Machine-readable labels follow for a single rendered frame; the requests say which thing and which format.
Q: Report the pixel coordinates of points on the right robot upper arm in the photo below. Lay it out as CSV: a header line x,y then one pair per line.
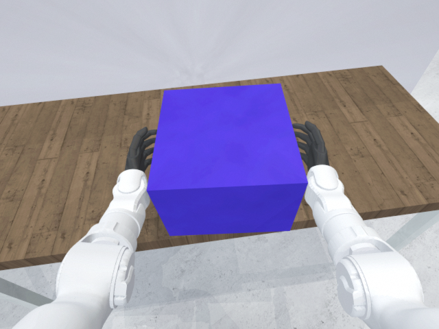
x,y
382,290

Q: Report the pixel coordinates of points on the table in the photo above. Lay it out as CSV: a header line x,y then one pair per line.
x,y
60,160

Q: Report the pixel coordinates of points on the robot left forearm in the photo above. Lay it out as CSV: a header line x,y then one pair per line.
x,y
122,222

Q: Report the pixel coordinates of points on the carton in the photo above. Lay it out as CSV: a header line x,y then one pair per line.
x,y
225,161

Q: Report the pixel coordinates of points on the right robot hand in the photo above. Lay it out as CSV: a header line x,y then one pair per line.
x,y
316,152

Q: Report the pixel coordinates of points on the left robot upper arm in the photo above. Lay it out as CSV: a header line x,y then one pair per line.
x,y
95,279

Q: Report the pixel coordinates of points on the left robot hand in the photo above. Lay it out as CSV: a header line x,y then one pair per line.
x,y
136,158

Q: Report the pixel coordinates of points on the robot right forearm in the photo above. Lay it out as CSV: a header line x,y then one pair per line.
x,y
339,223

